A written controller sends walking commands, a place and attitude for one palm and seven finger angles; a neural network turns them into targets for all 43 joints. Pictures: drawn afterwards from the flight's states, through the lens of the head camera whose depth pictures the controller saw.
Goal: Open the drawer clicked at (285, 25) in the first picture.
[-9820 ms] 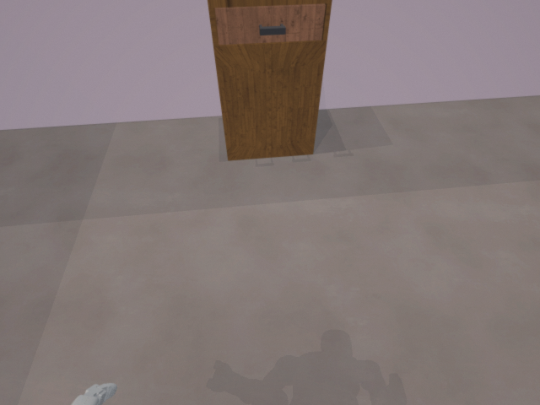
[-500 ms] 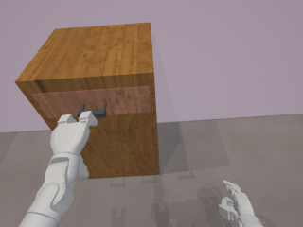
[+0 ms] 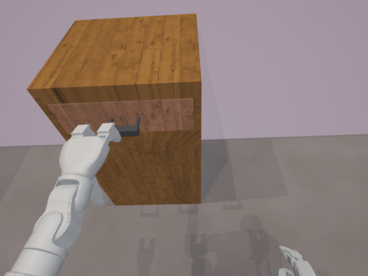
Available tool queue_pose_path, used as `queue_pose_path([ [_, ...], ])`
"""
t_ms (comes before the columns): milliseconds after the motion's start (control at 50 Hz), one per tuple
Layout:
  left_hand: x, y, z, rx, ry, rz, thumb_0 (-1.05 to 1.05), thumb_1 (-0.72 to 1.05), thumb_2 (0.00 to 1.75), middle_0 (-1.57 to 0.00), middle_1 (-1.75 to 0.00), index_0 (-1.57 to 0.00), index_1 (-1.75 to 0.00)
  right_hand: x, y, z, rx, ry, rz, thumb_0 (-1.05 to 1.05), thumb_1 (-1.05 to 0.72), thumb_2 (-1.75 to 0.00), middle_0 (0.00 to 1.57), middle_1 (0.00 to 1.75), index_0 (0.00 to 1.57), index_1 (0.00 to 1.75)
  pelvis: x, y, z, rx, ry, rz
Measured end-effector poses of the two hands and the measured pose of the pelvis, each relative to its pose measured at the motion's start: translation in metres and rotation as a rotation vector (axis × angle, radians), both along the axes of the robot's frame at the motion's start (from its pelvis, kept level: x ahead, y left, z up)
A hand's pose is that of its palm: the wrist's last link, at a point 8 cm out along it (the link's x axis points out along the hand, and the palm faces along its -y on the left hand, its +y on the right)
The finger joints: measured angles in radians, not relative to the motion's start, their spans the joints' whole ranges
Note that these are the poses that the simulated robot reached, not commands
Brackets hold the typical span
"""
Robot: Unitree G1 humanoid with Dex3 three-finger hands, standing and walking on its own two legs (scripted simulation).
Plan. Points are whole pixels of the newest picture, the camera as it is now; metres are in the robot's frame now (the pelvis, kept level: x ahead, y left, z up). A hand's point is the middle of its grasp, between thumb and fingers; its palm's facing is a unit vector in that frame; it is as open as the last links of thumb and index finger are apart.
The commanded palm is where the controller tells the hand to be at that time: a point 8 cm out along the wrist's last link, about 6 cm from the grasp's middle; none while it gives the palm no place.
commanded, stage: raise the hand with hooked fingers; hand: left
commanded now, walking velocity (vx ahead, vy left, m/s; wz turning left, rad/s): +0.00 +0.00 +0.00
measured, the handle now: (123, 125) +0.52 +0.28 -0.05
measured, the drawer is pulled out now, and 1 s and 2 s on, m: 0.00 0.00 0.00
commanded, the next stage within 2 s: move the hooked fingers above the handle in 0.02 s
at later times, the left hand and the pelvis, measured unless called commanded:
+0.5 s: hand (101, 154) +0.34 +0.25 +0.06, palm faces -0.02 -0.02 -1.00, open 13.8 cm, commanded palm +0.33 +0.25 +0.11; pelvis +0.00 -0.03 +0.00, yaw +0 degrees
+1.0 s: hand (103, 141) +0.40 +0.28 +0.03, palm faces -0.06 +0.00 -1.00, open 13.8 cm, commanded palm +0.39 +0.27 +0.09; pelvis +0.00 -0.02 -0.01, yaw -1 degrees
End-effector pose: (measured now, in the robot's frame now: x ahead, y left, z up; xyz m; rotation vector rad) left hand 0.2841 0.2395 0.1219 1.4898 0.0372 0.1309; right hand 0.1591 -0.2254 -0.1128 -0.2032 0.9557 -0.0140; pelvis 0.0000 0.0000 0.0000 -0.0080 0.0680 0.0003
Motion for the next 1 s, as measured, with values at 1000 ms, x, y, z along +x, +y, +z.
queue_pose_path([
  [1000,0.099,0.033,-0.036,0.072,0.130,0.068,0.00,-0.49,0.30,-0.32,-1.20,-0.32,-1.20,-0.081,-0.056,-0.022,-0.093,0.181,-0.202,0.00,-0.90,-0.90,0.20,0.30,0.20,0.30,-0.002,-0.017,-0.014,-0.002,0.152,-0.016],
])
